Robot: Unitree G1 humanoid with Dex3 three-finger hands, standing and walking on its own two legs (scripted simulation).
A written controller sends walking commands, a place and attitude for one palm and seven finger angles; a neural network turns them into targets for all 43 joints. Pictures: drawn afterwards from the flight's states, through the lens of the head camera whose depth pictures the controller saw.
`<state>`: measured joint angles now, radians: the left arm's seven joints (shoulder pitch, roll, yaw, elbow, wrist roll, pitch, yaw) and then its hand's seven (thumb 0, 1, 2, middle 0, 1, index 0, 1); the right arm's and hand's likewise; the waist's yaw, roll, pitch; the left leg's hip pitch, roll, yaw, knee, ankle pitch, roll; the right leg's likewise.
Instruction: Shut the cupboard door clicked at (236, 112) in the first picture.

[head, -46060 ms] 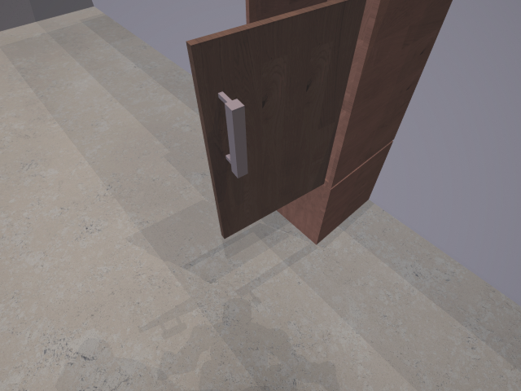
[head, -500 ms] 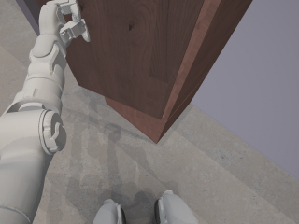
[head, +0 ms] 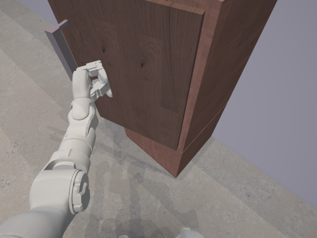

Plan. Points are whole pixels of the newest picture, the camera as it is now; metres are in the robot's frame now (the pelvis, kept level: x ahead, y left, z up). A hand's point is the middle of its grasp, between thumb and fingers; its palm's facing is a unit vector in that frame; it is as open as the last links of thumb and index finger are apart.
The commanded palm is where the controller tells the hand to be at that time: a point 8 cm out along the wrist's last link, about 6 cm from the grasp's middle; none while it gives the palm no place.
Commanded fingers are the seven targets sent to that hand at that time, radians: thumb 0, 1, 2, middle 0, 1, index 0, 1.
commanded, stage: pull the fist back off the door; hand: left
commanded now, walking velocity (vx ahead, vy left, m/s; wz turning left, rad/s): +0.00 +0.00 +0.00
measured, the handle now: (71, 53) +0.63 +0.22 +0.09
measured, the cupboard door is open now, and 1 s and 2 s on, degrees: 15 15 15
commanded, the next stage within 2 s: draw the hand back to the body in 0.26 s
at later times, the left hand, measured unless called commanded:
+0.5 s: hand (104, 92) +0.44 +0.10 +0.11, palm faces +0.07 -1.00 -0.01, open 3.1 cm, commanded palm +0.39 +0.16 +0.11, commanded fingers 0.00 0.90 0.90 -1.30 -1.50 -1.30 -1.50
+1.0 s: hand (48, 142) +0.30 +0.18 +0.15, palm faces +0.13 -0.98 -0.17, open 3.1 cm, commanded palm +0.26 +0.23 +0.16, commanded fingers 0.00 0.90 0.90 -0.97 -1.14 -0.97 -1.14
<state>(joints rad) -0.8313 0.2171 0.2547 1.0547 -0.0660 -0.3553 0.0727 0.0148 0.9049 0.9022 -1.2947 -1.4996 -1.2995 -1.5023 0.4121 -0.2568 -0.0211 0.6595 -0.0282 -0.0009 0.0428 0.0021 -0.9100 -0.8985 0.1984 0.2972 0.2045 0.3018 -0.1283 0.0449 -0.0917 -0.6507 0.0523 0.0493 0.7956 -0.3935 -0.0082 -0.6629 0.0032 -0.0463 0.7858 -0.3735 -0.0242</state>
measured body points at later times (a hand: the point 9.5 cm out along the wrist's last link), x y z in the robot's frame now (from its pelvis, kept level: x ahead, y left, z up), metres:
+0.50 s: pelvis -0.02 +0.00 +0.00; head +0.04 -0.02 +0.45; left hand +0.43 +0.16 +0.11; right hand +0.05 -0.25 -0.13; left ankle -0.01 +0.13 -0.70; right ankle +0.00 -0.10 -0.70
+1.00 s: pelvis -0.01 +0.01 +0.03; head -0.02 -0.01 +0.48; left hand +0.29 +0.23 +0.16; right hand +0.19 -0.22 -0.05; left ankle -0.01 +0.13 -0.70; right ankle +0.00 -0.10 -0.70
